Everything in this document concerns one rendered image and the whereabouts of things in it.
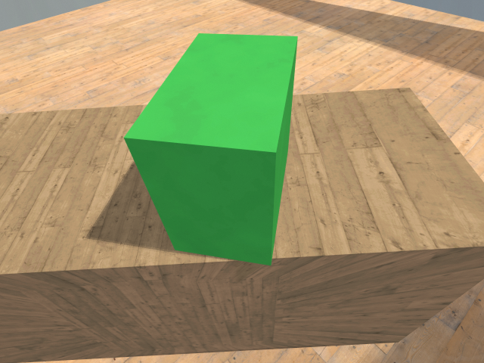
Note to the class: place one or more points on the pedestal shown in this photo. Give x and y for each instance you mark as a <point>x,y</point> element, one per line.
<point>380,227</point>

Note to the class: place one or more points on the carton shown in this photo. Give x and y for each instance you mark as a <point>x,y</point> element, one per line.
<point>211,145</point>

